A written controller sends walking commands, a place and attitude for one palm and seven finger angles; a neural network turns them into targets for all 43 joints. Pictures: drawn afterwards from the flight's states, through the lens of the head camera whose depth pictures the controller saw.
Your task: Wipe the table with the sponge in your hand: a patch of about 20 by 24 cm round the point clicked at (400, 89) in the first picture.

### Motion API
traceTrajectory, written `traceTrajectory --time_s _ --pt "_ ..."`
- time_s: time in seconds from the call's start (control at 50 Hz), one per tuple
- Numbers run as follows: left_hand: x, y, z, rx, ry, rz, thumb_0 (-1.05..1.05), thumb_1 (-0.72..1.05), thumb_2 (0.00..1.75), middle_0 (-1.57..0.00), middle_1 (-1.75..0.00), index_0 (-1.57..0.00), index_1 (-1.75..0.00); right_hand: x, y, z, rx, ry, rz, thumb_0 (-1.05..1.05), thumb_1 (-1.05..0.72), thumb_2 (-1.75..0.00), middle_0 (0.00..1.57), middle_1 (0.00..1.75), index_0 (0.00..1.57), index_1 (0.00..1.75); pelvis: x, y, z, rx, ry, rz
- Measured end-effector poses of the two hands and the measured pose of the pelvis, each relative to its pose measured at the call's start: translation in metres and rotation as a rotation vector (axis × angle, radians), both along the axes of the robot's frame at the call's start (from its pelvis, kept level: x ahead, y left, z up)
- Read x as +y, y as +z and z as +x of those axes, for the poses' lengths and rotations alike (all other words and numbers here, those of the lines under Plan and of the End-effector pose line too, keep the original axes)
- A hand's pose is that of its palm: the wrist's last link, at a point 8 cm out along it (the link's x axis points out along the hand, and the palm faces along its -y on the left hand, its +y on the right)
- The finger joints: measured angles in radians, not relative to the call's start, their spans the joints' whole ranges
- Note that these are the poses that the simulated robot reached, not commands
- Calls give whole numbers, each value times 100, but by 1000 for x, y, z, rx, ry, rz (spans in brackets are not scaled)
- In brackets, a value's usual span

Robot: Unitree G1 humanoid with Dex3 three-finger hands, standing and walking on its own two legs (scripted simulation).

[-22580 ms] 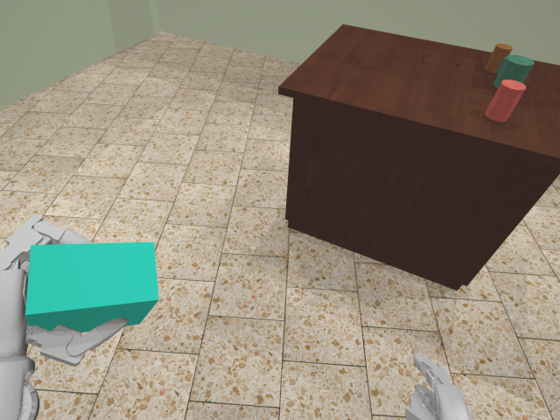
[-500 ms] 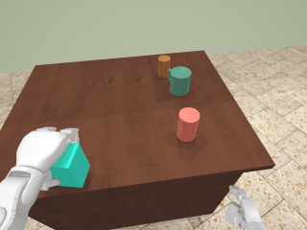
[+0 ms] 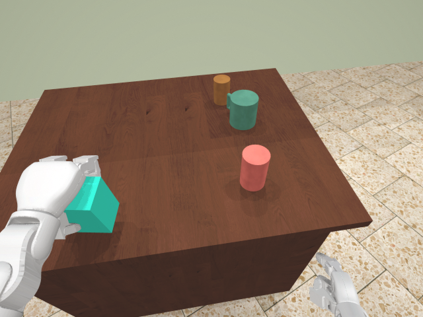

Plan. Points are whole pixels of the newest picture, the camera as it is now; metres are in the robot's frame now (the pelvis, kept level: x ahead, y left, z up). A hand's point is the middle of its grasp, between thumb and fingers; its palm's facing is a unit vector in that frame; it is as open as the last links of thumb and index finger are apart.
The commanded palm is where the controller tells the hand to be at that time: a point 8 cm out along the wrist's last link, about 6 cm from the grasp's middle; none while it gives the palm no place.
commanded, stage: lower the sponge onto the table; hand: left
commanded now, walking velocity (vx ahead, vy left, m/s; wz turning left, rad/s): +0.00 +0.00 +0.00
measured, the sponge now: (80, 209) +0.24 +0.32 +0.06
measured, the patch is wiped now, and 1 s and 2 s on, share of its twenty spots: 0.00 0.05 0.30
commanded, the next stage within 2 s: wipe forward along the first lane in 0.68 s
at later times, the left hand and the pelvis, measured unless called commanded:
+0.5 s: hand (58, 194) +0.24 +0.34 +0.10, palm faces +0.07 -0.02 -1.00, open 10.2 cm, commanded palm +0.22 +0.32 +0.15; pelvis +0.01 +0.00 +0.00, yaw +1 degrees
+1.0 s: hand (64, 203) +0.24 +0.35 +0.06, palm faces -0.07 -0.03 -1.00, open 10.2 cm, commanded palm +0.24 +0.33 +0.13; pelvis +0.01 +0.00 +0.00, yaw +2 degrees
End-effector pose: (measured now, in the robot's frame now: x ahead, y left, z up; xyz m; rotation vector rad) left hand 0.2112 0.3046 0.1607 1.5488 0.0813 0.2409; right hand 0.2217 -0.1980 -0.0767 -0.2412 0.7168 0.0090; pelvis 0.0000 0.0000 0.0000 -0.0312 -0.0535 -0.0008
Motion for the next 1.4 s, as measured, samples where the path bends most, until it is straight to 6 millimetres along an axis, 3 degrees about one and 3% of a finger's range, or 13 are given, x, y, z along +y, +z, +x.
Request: traceTrajectory --time_s 0.08,0.14,0.2,0.26,0.36,0.46,0.56,0.64,0.74,0.94,1.16,1.4 --pt "36 16 8 -70 226 -19 0 -53 104 -73 -134 -75 -134 1 -6 -4 39 -13 37 2 -91 -90 20 30 20 30 0 1 0 9 2 6" --pt "52 9 7 21 344 -40 0 -52 104 -73 -135 -74 -134 -1 -7 -3 41 -15 51 2 -91 -90 20 30 20 30 2 1 2 18 13 10" --pt "44 -15 3 173 330 -74 0 -52 104 -72 -135 -74 -135 -3 -5 0 18 -9 51 2 -91 -90 20 30 20 30 4 1 3 23 23 10" --pt "20 -39 -2 301 197 -95 -1 -53 104 -72 -135 -74 -135 -4 -3 5 0 3 26 2 -91 -90 20 30 20 30 6 0 5 22 29 9" --pt "-1 -27 -3 191 -2 -24 0 -52 105 -72 -135 -74 -135 1 0 9 -7 25 -20 2 -91 -90 20 30 20 30 4 0 8 12 23 4" --pt "20 -11 6 39 103 -21 0 -53 105 -73 -134 -75 -134 5 -4 10 23 17 14 2 -91 -90 20 30 20 30 2 0 9 23 15 1" --pt "41 -23 10 108 279 -47 0 -53 105 -72 -134 -74 -134 3 -7 9 43 10 37 2 -91 -90 20 30 20 30 2 1 10 42 20 6" --pt "27 -41 7 226 232 -71 0 -53 105 -72 -135 -74 -135 -2 -6 11 29 6 31 2 -91 -90 20 30 20 30 4 0 13 44 27 7" --pt "7 -34 5 190 84 -40 0 -53 105 -72 -135 -74 -135 -5 -5 13 21 8 1 2 -91 -90 20 30 20 30 3 0 16 36 26 5" --pt "37 -43 11 171 221 -40 0 -53 106 -72 -134 -74 -134 -14 -11 5 70 -13 -6 1 -91 -90 20 30 20 30 -3 -1 14 50 26 3" --pt "30 -40 40 190 153 -15 0 -54 106 -72 -134 -74 -134 -23 -18 -7 88 -59 -6 1 -91 -90 20 30 20 30 -1 -2 14 70 29 4" --pt "36 -42 69 185 177 -9 0 -55 107 -73 -133 -75 -133 -36 -29 -30 175 -94 -19 1 -91 -90 20 30 20 30 -3 -4 12 102 30 6"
